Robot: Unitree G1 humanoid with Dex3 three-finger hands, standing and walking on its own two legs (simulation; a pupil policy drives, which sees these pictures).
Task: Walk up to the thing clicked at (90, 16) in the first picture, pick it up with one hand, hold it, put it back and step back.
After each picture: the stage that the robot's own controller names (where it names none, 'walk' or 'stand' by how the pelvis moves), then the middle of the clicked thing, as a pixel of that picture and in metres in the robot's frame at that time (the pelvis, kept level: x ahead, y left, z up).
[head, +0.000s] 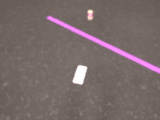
stand; (90, 14) +2.10 -0.09 -0.72
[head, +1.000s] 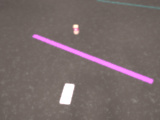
walk; (76, 29) +1.96 +0.26 -0.70
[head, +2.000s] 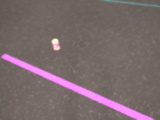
walk; (56, 44) +1.35 +0.45 -0.72
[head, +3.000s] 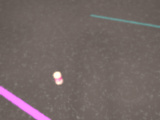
walk; (58, 78) +0.92 +0.35 -0.72
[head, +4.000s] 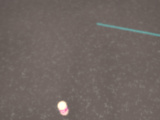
walk; (63, 108) +0.58 +0.26 -0.71
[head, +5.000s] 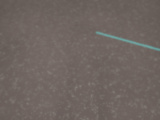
stand; out of the picture +0.42 +0.22 -0.70
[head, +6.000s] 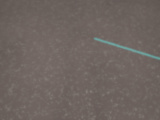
stand; out of the picture +0.37 +0.20 -0.72
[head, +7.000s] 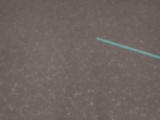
stand; out of the picture +0.38 +0.20 -0.73
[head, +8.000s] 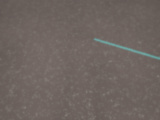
stand; out of the picture +0.37 +0.21 -0.73
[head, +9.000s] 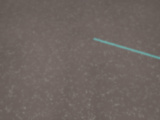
stand; out of the picture +0.37 +0.21 -0.73
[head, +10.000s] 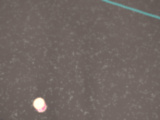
go down; (40, 105) +0.40 +0.23 -0.60
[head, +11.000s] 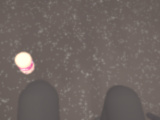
go down; (25, 63) +0.43 +0.28 -0.31
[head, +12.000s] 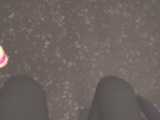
close in; out of the picture +0.41 +0.30 -0.26
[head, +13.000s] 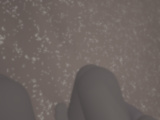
close; out of the picture +0.40 +0.33 -0.21
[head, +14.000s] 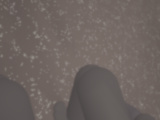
lift; out of the picture +0.39 +0.33 -0.21
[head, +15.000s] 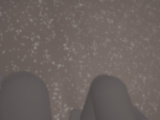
lift; out of the picture +0.32 +0.28 -0.17
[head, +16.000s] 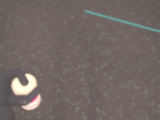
lift; (27, 92) +0.32 +0.19 +0.00
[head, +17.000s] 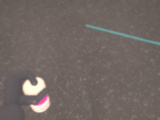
hold; (37, 95) +0.32 +0.17 -0.01
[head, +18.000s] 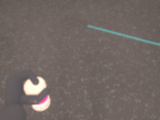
hold; (38, 94) +0.33 +0.17 -0.01
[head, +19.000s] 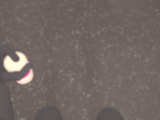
crouch; (20, 68) +0.40 +0.22 -0.08
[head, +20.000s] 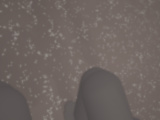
lower; out of the picture +0.40 +0.32 -0.22
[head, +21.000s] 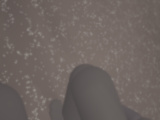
lower; out of the picture +0.39 +0.35 -0.22
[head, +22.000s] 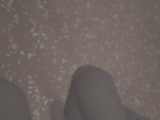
lower; out of the picture +0.39 +0.34 -0.23
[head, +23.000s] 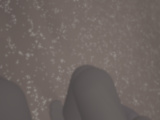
lower; out of the picture +0.38 +0.35 -0.22
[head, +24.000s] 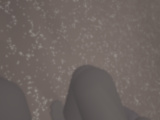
loosen; out of the picture +0.38 +0.35 -0.22
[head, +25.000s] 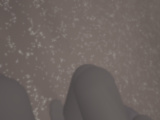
withdraw; out of the picture +0.37 +0.34 -0.22
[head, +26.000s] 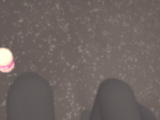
stand; (4, 60) +0.40 +0.30 -0.28
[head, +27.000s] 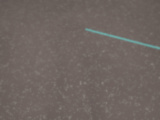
stand; out of the picture +0.36 +0.22 -0.64
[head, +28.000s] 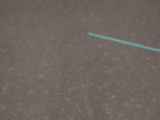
stand; out of the picture +0.38 +0.23 -0.66
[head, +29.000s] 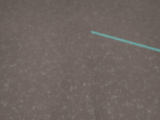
stand; out of the picture +0.37 +0.22 -0.67
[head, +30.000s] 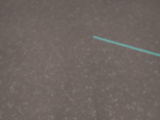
stand; out of the picture +0.39 +0.22 -0.72
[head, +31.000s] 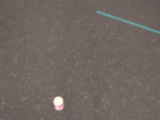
walk; (58, 103) +0.51 +0.17 -0.71
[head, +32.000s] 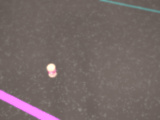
walk; (51, 70) +0.79 +0.29 -0.69
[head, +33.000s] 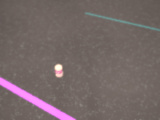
stand; (58, 70) +1.01 +0.25 -0.71
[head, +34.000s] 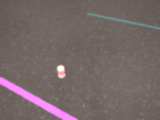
stand; (61, 71) +1.01 +0.24 -0.72
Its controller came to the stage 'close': yes
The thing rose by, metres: 0.71
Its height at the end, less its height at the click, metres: +0.00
